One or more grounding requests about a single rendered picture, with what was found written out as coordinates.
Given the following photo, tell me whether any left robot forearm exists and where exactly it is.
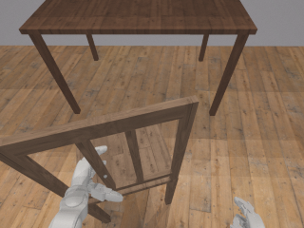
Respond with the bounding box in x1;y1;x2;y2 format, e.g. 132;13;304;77
48;184;89;228

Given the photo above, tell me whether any right robot hand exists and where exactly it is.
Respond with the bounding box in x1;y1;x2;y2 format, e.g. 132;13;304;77
230;197;265;228

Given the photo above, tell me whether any table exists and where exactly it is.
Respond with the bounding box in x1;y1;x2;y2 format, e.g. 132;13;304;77
19;0;257;116

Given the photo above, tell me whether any left robot hand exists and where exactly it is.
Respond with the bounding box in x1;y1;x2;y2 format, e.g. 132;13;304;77
70;145;124;202

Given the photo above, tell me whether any chair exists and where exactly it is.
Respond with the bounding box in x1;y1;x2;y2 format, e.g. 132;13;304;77
0;95;200;224

